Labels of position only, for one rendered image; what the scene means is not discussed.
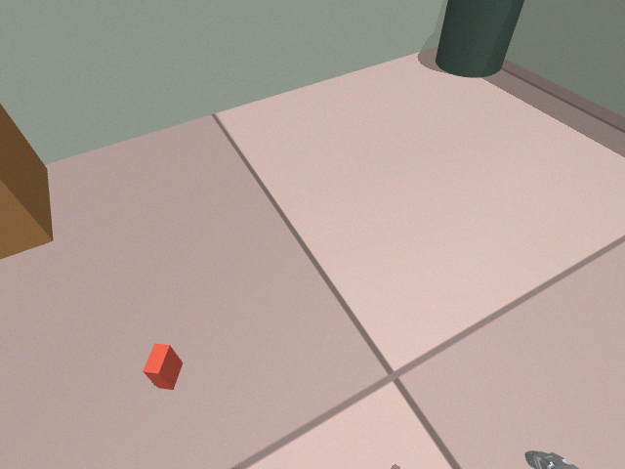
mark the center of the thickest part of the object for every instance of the right robot hand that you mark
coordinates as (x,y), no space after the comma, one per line
(543,460)

